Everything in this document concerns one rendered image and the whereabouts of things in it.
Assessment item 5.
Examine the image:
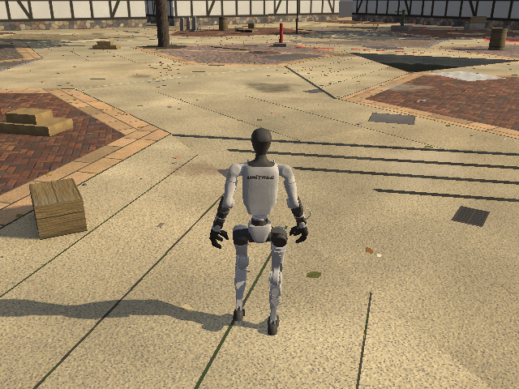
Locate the robot left hand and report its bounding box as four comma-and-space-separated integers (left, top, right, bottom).
209, 229, 229, 249

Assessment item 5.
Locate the right robot upper arm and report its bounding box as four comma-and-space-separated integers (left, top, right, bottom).
278, 164, 299, 209

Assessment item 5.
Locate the left robot forearm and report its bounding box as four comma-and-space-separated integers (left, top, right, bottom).
212, 196, 229, 232

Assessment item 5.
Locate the right robot forearm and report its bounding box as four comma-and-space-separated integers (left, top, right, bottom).
291, 197, 307, 229

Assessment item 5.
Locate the robot right hand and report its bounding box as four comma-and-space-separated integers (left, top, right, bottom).
290, 225, 308, 243

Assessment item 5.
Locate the left robot upper arm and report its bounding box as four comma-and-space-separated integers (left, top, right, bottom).
221, 163, 244, 208

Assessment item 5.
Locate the right robot thigh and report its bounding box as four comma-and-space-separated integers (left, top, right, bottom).
268, 226, 288, 286

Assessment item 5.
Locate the robot head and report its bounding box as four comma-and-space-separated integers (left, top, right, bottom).
247, 128, 275, 167

